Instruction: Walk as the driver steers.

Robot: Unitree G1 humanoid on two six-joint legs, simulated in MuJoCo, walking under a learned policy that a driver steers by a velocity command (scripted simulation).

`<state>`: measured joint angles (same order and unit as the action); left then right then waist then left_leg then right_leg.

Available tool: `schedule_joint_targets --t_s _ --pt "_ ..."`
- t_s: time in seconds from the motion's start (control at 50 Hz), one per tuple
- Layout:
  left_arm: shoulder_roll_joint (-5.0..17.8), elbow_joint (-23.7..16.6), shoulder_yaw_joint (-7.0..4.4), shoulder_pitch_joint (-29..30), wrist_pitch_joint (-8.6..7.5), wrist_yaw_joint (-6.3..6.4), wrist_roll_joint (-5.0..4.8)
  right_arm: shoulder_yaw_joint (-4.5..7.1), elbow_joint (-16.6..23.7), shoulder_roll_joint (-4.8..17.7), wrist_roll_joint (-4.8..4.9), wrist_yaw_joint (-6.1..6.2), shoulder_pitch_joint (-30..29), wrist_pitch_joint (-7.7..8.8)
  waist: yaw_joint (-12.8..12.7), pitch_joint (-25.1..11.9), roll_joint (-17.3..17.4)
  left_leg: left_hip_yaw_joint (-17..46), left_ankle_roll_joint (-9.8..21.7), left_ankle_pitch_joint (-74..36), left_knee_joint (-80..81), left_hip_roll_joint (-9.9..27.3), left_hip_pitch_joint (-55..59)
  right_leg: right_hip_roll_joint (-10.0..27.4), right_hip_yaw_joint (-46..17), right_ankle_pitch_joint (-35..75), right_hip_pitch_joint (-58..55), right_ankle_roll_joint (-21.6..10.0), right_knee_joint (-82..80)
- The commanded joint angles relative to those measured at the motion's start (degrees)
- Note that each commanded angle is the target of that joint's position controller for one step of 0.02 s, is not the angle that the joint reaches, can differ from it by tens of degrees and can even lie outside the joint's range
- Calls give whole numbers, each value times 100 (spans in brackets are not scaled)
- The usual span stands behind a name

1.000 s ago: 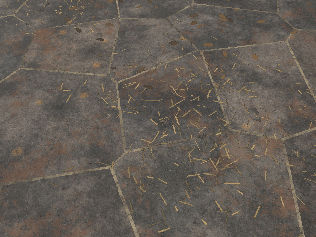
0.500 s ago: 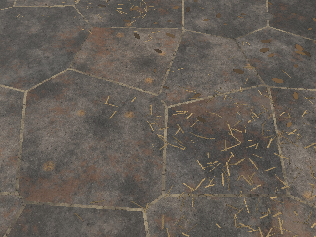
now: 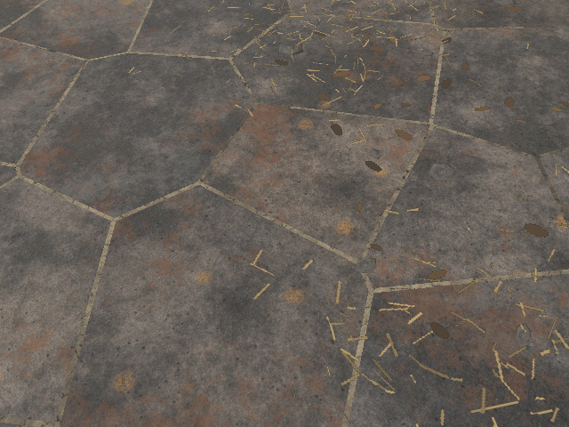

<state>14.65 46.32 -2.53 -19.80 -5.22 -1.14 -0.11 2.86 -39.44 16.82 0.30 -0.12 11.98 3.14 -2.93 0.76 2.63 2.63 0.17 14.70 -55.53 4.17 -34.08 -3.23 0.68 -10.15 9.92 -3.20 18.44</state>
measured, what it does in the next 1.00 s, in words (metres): walks ahead, turning right: left foot, then right foot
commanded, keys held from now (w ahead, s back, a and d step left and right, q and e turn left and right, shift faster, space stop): w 0.22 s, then w+e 0.14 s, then e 0.64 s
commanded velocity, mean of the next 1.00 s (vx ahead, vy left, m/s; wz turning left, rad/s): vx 0.29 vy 0.00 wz -0.31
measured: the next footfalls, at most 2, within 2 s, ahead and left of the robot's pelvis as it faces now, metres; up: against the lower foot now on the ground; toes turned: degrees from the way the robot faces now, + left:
left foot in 0.26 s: +0.31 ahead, +0.16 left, +0.00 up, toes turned +1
right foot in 0.74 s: +0.48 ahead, -0.09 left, +0.00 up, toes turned -15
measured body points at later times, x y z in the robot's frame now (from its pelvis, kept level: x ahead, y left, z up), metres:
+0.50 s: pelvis +0.26 +0.07 +0.00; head +0.29 +0.08 +0.45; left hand +0.40 +0.34 -0.12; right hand +0.33 -0.22 -0.11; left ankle +0.27 +0.15 -0.75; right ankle +0.31 -0.10 -0.67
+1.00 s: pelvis +0.39 +0.03 -0.01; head +0.44 +0.00 +0.43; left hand +0.63 +0.25 -0.10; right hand +0.46 -0.29 -0.12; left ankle +0.48 +0.18 -0.70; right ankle +0.44 -0.08 -0.75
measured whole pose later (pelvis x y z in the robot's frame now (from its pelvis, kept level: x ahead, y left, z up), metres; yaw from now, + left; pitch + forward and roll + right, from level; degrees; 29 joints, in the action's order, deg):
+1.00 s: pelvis +0.39 +0.03 -0.01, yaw -22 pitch +3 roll +1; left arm 17.3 36.0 -4.6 -10.3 1.6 1.1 0.0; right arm 3.2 -42.6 16.9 -0.3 1.7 3.9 -0.3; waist -1.5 3.4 0.5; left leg 5.5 -4.0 22.7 -51.7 0.1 -30.0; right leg -5.1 -5.5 -5.0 23.8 -3.6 26.3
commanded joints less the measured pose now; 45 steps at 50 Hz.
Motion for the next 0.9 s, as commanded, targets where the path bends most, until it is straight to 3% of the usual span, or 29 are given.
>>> schedule_joint_targets --t_s 0.02,0.08,0.16,0.2,0.24,0.26,0.28,0.3,0.32,0.34,0.36,0.38,0.4,0.44,0.46,0.5,0.56,0.66,0.7,0.72,0.74,0.76,0.78,0.8,0.82,0.84,0.9 --pt "1007 -327 -235 245 -62 54 -46 2 448 154 -17 -22 -368 101 59 4 -681 -1 -95 -830 966 164 -354 1446 -1111 1104 -264 -968 -1007" --pt "1078 -167 -238 -4 -11 67 -95 -21 533 123 26 -80 -879 146 -134 94 -673 -143 -114 -1606 1864 7 10 1339 -759 1198 -250 -834 -971" --pt "1135 58 -248 -336 94 78 -133 5 720 203 83 -181 -1386 194 -232 242 -698 -154 39 -1546 2408 -115 61 1616 -838 1267 -750 -741 -752" --pt "1225 121 -280 -326 158 107 -139 44 742 307 77 -221 -1338 217 -97 211 -749 -178 197 -1183 2611 -175 263 1752 -871 1663 -1041 -640 -501" --pt "1246 124 -276 -201 209 133 -152 195 511 570 23 -187 -496 230 428 -280 -700 -385 437 -1109 2931 -412 1651 1510 -647 3073 -917 -445 521" --pt "1064 60 -193 -163 203 139 -92 328 296 866 -23 -126 422 226 856 -936 -545 -95 659 -1241 2784 -87 3132 1220 -467 2809 -242 -263 1689" --pt "504 -144 -8 -529 123 121 8 460 219 1445 -156 -63 1225 193 943 -1927 586 1941 1330 -1029 2711 1446 5431 500 -86 602 1803 125 3892" --pt "458 -83 35 -719 26 104 -83 412 121 1228 -72 -76 1424 142 940 -2443 1363 3706 1773 -22 3509 2034 5819 102 -599 -2307 2877 213 5059" --pt "1032 -130 -138 -303 -11 84 -229 294 112 875 -31 -73 1148 137 980 -1531 736 3140 1514 535 3713 1833 5114 422 -861 -2075 3383 177 5517" --pt "1059 -241 -158 97 -15 77 -263 231 127 698 -20 -65 793 141 846 -905 502 2344 1313 467 3862 1609 4340 684 -704 -1564 3432 153 5414" --pt "978 -264 -164 275 20 92 -204 175 107 529 -43 -85 430 165 659 -468 268 1791 1205 137 4111 1358 3600 858 -622 -1160 3252 192 5121" --pt "923 -222 -205 249 103 123 -146 126 109 357 -88 -102 126 222 460 -198 338 1281 1117 -656 4293 1164 3043 982 -658 -875 2932 247 4858" --pt "793 -148 -198 58 196 142 -140 129 84 330 -131 -115 -71 269 286 -116 400 861 1088 -1538 4400 1072 2636 1002 -657 -738 2532 328 4774" --pt "613 -115 -202 -122 335 182 -112 164 2 378 -164 -107 -274 352 73 -103 299 151 1141 -3409 4355 1027 2288 903 -589 -604 2267 483 4655" --pt "583 -192 -208 -34 375 196 -89 193 -41 454 -171 -75 -335 360 32 -75 271 -109 1144 -3834 4357 1028 2228 889 -564 -413 2336 543 4468" --pt "485 -344 -182 204 392 166 -45 223 -114 546 -155 20 -388 311 51 -74 240 -598 1093 -3979 4364 913 2239 889 -426 244 2321 583 3718" --pt "346 -591 -126 784 366 12 -30 252 -221 681 -112 152 -267 175 308 -133 166 -1030 1017 -3828 4293 820 2424 803 -141 1170 2012 516 2556" --pt "593 -989 -240 1134 433 -187 -1 349 -371 914 68 217 -173 -71 360 -184 152 -1023 917 -3821 3622 1202 3223 694 8 529 2040 231 1858" --pt "737 -1019 -328 841 444 -212 6 383 -342 953 151 259 -292 -164 168 -298 176 -1088 751 -4320 2821 1151 3274 449 224 144 1627 18 1542" --pt "891 -918 -422 376 415 -180 8 363 -336 870 165 273 -293 -201 -62 -534 -15 -1260 544 -4294 1956 875 3131 209 336 632 927 -159 1021" --pt "1396 -897 -588 -41 402 -52 22 319 -330 765 33 253 26 -178 -176 -921 -779 -1382 116 -2992 621 387 2348 636 -510 3054 -247 -496 757" --pt "1952 -1028 -664 41 441 71 59 146 -156 263 -299 167 455 -138 285 -1395 -2133 -1251 -366 2222 -1408 -603 276 2094 -2583 5583 -1884 -1619 1146" --pt "1630 -1207 -551 26 420 41 111 134 -179 498 -184 70 342 -97 -2 -2420 -1507 118 -353 2648 -2274 -797 -108 2471 -3634 4272 -2175 -2177 694" --pt "1385 -1309 -495 373 403 13 73 197 -105 720 30 37 -111 -114 -71 -1960 -924 323 -253 2185 -2311 -559 -375 2229 -3112 3406 -1750 -1926 475" --pt "1192 -1308 -447 670 412 37 -38 193 -69 672 27 77 -320 -154 63 -1400 -534 287 -230 1740 -1954 -378 -492 1945 -2676 2552 -1173 -1581 356" --pt "1031 -1337 -392 901 458 75 -99 208 -105 675 -48 145 -414 -215 173 -1015 -335 277 -253 1458 -1512 -234 -398 1753 -2422 1942 -567 -1345 204" --pt "1086 -1450 -416 1166 559 170 45 202 -119 558 -65 195 -276 -324 426 -775 -801 130 -337 1034 -440 -374 400 1297 -2071 1482 435 -1139 -39"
